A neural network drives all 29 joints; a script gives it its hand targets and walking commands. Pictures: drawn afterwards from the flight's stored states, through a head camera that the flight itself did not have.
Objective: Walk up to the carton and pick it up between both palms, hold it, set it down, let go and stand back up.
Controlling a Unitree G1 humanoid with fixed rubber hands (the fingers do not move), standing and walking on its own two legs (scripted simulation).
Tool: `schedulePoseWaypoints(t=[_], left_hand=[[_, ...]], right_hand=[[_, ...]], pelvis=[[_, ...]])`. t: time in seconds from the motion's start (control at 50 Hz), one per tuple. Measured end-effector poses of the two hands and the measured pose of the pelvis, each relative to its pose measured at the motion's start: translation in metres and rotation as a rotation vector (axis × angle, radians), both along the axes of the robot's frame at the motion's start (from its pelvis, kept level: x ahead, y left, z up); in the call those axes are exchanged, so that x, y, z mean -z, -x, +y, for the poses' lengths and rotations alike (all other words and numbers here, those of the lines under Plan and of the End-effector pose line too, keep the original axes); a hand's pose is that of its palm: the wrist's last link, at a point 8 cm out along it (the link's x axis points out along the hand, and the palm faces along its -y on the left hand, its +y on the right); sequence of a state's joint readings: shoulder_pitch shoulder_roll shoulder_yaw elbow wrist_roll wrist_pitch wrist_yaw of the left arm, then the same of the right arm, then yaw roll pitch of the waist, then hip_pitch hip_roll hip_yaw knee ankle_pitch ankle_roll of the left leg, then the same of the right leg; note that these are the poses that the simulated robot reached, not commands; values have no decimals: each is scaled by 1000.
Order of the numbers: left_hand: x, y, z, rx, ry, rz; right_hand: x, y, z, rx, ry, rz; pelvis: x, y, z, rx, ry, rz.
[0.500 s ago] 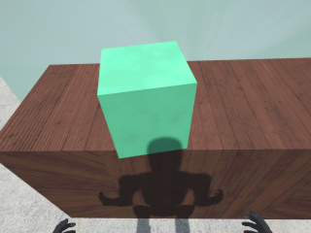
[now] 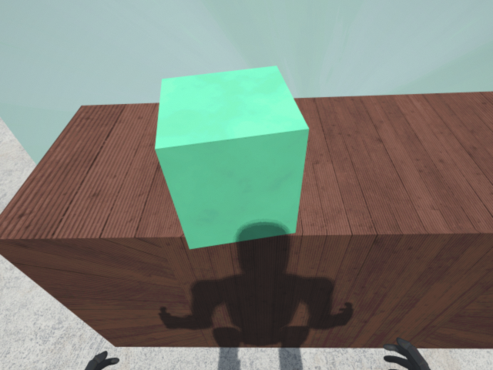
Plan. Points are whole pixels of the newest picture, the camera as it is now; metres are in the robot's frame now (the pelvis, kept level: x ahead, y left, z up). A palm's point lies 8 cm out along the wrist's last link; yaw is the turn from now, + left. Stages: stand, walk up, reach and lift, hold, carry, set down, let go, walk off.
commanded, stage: stand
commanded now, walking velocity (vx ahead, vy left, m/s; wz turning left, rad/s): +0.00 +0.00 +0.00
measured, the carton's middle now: (232, 159) +0.45 +0.04 +0.11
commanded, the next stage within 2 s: none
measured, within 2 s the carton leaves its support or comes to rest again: neither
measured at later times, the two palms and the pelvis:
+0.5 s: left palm out of the picture +0.09 +0.29 -0.08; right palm out of the picture +0.10 -0.25 -0.10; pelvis +0.00 +0.00 +0.00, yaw +0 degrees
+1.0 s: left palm out of the picture +0.09 +0.29 -0.08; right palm out of the picture +0.10 -0.25 -0.10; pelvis -0.01 +0.00 +0.00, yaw +0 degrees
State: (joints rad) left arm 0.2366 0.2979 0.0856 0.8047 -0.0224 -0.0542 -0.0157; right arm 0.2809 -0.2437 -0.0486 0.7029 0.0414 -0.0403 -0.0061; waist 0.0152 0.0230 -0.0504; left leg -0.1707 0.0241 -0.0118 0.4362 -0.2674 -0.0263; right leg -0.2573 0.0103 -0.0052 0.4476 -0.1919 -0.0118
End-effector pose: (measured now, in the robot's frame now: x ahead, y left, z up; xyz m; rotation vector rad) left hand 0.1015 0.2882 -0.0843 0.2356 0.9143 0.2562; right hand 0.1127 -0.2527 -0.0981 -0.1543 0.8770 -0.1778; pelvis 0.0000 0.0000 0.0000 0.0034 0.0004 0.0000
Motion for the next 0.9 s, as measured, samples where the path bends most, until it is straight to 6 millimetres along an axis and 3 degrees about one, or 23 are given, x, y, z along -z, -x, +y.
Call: schedulePoseWaypoints(t=[0.9], left_hand=[[1,11,1,-10,-4,20]], right_hand=[[5,9,-2,7,-4,19]], pelvis=[[0,6,-1,0,-2,-9]])
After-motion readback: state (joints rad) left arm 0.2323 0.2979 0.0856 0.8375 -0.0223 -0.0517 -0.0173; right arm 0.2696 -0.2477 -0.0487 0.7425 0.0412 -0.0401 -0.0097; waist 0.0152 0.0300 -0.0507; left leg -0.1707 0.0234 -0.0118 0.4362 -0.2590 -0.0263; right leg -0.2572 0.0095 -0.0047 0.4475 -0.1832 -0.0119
